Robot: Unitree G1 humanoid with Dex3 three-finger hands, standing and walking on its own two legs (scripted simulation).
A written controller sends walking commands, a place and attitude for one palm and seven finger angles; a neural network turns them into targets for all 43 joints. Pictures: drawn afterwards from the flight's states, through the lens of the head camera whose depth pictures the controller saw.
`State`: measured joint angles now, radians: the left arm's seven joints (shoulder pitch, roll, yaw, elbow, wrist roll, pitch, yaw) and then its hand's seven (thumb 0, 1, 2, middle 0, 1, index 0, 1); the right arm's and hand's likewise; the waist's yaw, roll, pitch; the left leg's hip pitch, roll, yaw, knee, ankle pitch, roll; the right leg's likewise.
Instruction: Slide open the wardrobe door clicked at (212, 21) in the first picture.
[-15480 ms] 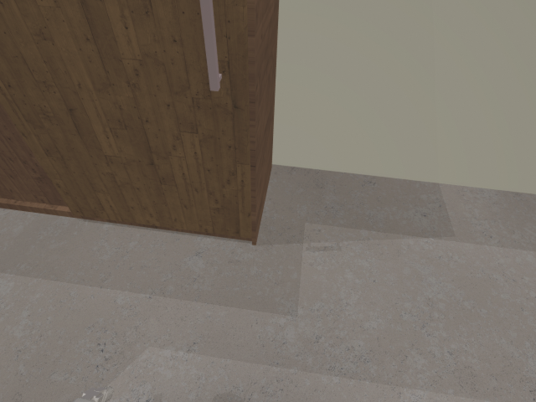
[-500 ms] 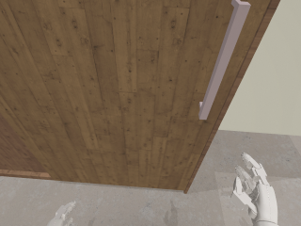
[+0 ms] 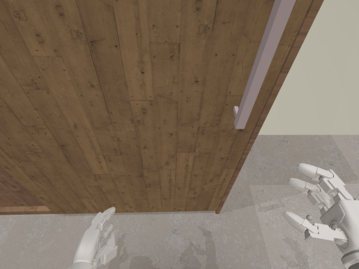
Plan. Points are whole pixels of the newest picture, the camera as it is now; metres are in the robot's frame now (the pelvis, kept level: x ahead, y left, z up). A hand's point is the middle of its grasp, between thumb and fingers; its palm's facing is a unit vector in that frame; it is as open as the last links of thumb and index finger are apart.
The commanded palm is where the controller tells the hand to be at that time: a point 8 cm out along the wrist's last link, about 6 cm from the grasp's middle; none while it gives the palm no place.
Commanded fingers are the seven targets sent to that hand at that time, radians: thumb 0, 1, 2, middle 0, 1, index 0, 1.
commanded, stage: raise the hand with hooked fingers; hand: right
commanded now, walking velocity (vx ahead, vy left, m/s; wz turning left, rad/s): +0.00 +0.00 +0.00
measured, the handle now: (256, 64) +0.48 -0.13 +0.23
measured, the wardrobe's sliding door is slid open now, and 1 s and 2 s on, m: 0.00 0.00 0.00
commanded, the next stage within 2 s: move the hooked fingers beside the handle in 1.36 s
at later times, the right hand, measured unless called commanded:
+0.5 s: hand out of the picture +0.26 -0.28 +0.17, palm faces +0.03 +1.00 -0.10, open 13.4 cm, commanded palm +0.22 -0.32 +0.19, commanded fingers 0.00 0.50 -0.30 0.30 1.20 0.30 1.20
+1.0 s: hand out of the picture +0.30 -0.30 +0.24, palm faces +0.02 +0.99 -0.11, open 14.0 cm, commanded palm +0.25 -0.34 +0.25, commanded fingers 0.00 0.50 -0.30 0.30 1.20 0.30 1.20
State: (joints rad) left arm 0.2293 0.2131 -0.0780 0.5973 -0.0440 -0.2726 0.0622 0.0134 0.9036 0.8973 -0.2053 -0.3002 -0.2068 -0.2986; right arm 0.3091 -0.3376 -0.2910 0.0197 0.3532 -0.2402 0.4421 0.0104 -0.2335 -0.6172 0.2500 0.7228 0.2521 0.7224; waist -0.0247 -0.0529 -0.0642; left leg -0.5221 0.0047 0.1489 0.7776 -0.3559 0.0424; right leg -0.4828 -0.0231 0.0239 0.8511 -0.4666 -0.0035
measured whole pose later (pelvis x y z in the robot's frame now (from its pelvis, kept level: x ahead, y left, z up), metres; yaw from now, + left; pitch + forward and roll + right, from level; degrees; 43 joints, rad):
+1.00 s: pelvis +0.01 -0.02 +0.03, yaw +1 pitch -2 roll +1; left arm 0.23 0.29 -0.10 0.61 -0.08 -0.22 0.08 0.01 0.90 0.90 -0.20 -0.30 -0.21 -0.30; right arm -0.21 -0.55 -0.51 0.16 0.34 0.24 0.50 -0.01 0.50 -0.30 0.30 1.20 0.30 1.19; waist -0.05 -0.06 -0.03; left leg -0.22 0.02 0.10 0.47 -0.22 0.01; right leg -0.15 0.02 -0.02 0.50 -0.32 -0.04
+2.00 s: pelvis +0.00 -0.01 +0.03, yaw +1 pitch -2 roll +0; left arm 0.22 0.28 -0.09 0.62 -0.09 -0.21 0.10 0.01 0.90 0.90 -0.20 -0.30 -0.20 -0.30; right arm -0.31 -0.46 -0.41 0.23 0.28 0.22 0.39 -0.01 0.50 -0.30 0.30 1.20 0.31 1.20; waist -0.03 -0.07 -0.02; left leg -0.23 0.01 0.10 0.49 -0.22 0.03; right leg -0.15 0.01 -0.02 0.50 -0.31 -0.02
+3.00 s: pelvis +0.01 -0.01 +0.04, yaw +2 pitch +1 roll +0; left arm 0.26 0.28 -0.07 0.64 -0.09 -0.15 0.09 0.01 0.91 0.90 -0.20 -0.30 -0.20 -0.30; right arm -0.53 -0.40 -0.31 0.45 0.23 0.16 0.28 -0.01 0.50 -0.30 0.30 1.20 0.30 1.20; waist 0.01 -0.05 -0.03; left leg -0.26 0.01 0.08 0.47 -0.22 0.02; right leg -0.17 0.01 -0.04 0.46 -0.31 -0.03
